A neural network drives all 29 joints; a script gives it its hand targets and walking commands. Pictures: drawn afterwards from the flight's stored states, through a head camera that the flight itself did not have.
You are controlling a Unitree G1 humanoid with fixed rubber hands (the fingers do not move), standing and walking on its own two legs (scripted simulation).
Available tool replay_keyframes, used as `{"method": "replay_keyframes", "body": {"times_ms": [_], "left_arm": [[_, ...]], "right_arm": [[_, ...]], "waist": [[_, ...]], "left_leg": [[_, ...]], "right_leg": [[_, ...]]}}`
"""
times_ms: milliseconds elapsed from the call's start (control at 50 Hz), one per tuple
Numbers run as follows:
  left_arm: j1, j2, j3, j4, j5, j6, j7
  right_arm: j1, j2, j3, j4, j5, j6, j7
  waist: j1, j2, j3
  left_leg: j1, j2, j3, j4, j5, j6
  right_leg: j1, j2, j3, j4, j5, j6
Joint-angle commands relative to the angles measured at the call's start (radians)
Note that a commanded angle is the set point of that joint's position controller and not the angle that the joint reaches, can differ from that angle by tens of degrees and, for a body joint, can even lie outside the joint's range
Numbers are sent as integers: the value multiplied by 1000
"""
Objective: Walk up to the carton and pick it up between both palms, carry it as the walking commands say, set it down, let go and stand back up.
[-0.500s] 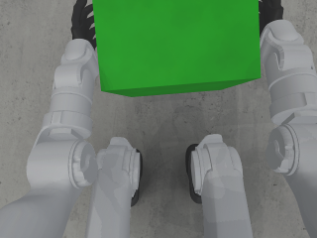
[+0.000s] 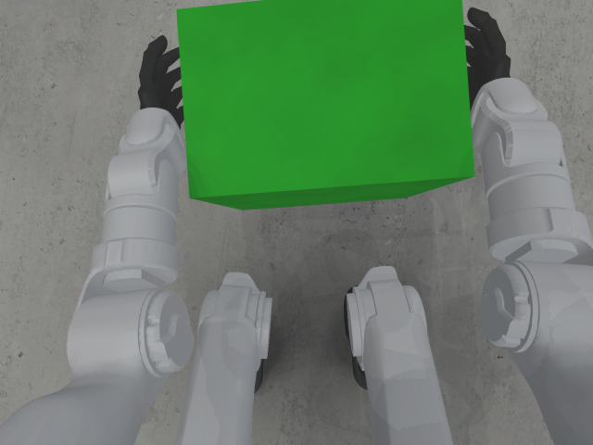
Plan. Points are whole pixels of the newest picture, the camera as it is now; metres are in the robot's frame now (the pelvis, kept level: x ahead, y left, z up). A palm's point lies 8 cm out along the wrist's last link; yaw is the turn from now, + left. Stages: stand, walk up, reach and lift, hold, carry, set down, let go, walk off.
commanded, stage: reach and lift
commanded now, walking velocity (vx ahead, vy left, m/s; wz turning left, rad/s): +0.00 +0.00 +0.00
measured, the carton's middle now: (320, 128) +0.50 -0.05 -0.17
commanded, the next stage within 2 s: none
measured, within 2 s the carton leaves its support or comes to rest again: neither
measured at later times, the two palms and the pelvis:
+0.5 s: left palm (124, 103) +0.50 +0.14 -0.02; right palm (519, 68) +0.50 -0.23 -0.03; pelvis +0.00 +0.00 +0.05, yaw -1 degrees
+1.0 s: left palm (61, 89) +0.48 +0.15 +0.06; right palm (572, 43) +0.48 -0.22 +0.05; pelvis +0.02 +0.00 +0.12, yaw -2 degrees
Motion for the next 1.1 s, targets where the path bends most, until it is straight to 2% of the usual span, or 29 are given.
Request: {"method": "replay_keyframes", "body": {"times_ms": [0, 620, 1080], "left_arm": [[-734, -896, -482, -138, -108, -23, -231], [-587, -975, -475, -128, -60, 9, -288], [-393, -1037, -526, -138, -50, -7, -301]], "right_arm": [[-583, 986, 372, -148, 116, -16, 238], [-451, 1111, 357, -149, 65, 16, 256], [-275, 1164, 376, -176, 44, -4, 263]], "waist": [[-14, -88, -1187], [5, -96, -1184], [12, -74, -1114]], "left_leg": [[489, -60, 139, -168, 232, 42], [666, -60, 125, -395, 242, 42], [885, -56, 89, -586, 305, 40]], "right_leg": [[789, 39, -98, -190, 318, -3], [983, 58, -92, -423, 303, 3], [1128, 66, -79, -609, 324, 2]]}}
